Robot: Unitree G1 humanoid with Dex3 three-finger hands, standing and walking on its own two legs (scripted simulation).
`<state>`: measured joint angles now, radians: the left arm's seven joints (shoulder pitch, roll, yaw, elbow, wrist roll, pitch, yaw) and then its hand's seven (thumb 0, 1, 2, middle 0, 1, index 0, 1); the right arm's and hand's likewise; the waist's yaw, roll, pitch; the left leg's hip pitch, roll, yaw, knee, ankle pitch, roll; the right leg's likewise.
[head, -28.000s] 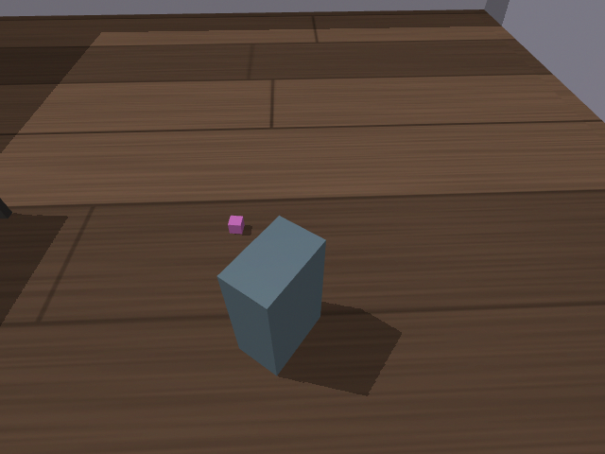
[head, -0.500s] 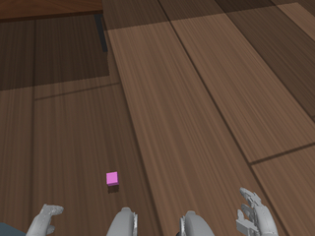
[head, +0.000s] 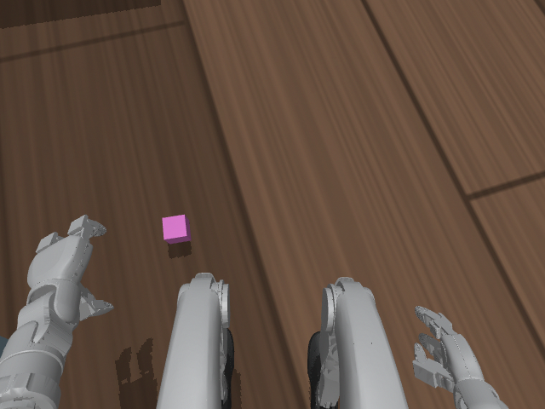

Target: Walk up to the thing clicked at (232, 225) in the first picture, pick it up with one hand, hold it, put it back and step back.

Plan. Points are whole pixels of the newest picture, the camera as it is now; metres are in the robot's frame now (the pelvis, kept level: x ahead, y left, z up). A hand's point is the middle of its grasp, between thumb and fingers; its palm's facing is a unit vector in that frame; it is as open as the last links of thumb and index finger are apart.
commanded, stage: rise first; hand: left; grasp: from above
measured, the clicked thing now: (177, 229) +0.45 +0.26 -0.45
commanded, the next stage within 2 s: approach in 1.56 s
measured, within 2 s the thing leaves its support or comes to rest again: neither
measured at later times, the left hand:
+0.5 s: hand (118, 246) +0.37 +0.32 -0.25, palm faces -0.44 -0.13 -0.89, open 14.0 cm
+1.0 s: hand (135, 234) +0.40 +0.31 -0.30, palm faces -0.43 -0.09 -0.90, open 14.1 cm
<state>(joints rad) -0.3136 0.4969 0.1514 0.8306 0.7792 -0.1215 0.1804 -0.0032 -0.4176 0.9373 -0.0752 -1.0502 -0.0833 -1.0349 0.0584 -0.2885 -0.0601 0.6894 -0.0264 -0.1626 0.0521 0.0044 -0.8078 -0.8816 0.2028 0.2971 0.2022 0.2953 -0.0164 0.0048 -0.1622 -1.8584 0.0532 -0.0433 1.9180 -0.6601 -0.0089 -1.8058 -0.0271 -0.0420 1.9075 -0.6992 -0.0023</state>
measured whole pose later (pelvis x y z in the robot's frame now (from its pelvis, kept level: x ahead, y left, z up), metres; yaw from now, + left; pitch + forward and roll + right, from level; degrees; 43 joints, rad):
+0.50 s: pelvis -0.03 +0.01 -0.09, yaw -3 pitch +33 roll -6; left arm -0.66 0.66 0.15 1.18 1.12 -0.23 0.32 0.00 -0.48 0.98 -0.08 -1.01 -0.09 -0.99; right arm 0.13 -0.28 -0.03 0.77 -0.09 -0.06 0.09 0.00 -0.87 -0.90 0.20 0.30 0.20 0.29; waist -0.10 -0.01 -0.10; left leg -2.16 0.06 -0.09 2.21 -0.63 0.01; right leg -2.08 -0.01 -0.07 2.16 -0.66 0.01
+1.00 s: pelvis -0.02 +0.01 -0.13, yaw -4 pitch +34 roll -6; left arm -0.79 0.68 0.17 1.34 1.18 -0.17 0.41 0.00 -0.51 0.97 -0.10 -1.01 -0.10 -0.99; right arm 0.10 -0.24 0.00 0.80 -0.14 -0.09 0.12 0.00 -0.91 -0.91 0.20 0.30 0.20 0.29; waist -0.14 -0.02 -0.07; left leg -2.28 0.06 -0.10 2.33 -0.66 0.01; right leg -2.20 0.00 -0.07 2.28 -0.68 0.01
